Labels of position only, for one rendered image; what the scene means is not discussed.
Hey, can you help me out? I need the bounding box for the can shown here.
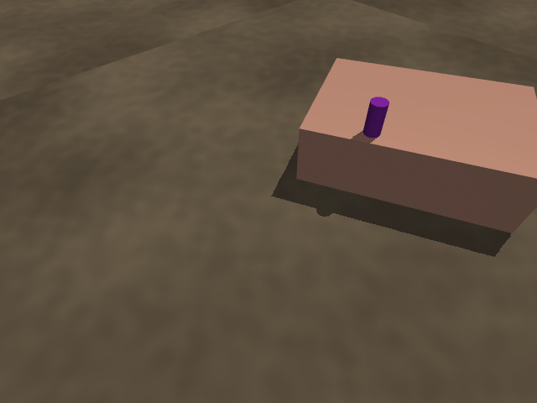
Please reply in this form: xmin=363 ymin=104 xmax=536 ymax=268
xmin=363 ymin=97 xmax=389 ymax=138

